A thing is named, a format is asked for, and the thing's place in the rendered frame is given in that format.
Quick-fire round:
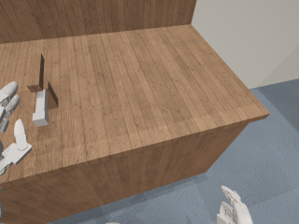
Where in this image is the robot left hand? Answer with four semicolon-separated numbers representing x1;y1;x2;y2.
0;81;32;176

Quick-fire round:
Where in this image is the tap lever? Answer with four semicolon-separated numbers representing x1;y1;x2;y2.
32;89;50;127

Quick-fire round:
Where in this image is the robot right hand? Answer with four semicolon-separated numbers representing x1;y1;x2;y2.
217;186;253;224

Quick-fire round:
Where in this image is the counter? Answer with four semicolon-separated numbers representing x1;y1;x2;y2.
0;0;270;224

